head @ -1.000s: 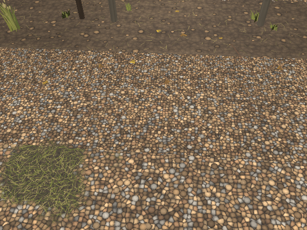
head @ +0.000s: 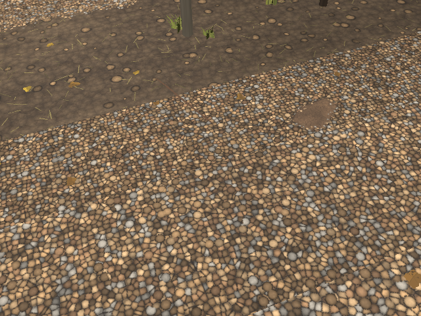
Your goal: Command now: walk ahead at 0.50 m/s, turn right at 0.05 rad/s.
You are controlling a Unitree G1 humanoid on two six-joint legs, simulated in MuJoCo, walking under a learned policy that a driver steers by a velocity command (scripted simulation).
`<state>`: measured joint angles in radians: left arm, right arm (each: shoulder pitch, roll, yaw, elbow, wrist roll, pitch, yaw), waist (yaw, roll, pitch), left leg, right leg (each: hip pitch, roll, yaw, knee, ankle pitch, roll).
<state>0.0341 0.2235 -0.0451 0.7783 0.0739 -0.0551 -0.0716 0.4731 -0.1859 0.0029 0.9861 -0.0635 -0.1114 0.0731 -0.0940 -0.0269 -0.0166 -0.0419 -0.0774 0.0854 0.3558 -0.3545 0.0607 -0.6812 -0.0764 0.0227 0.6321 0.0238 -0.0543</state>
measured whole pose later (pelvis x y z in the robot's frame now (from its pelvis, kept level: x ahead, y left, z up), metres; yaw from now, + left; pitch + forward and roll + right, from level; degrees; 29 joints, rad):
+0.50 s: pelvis +0.28 -0.03 +0.01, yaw +10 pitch -1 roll -3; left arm 0.47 0.17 0.02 1.01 0.11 -0.11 -0.01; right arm 0.16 -0.20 -0.01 0.87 -0.09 -0.10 0.10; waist 0.08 0.05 0.04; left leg -0.67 0.09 -0.04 0.95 0.06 0.05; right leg -0.01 0.04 -0.21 0.32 -0.30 -0.04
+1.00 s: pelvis +0.61 +0.17 -0.19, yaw +28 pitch +1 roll +1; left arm 0.30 0.23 0.00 0.93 0.06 -0.10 -0.03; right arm 0.39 -0.23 -0.05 1.04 -0.07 -0.08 0.06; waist 0.01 -0.03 0.02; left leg -0.29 -0.07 0.03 0.54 -0.26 0.09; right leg -0.54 -0.11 0.05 1.55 -0.58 0.03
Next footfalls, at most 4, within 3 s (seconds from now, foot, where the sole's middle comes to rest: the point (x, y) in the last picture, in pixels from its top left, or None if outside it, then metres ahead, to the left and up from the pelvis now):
0.10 right None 0.26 -0.12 -0.77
0.82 left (134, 309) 0.62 0.26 -0.95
1.20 right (158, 225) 0.96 0.18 -0.95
1.70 left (77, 241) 0.92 0.50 -0.95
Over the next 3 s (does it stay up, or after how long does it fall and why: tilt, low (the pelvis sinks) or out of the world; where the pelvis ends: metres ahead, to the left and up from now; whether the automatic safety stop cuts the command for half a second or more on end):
stays up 1.50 0.70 -0.36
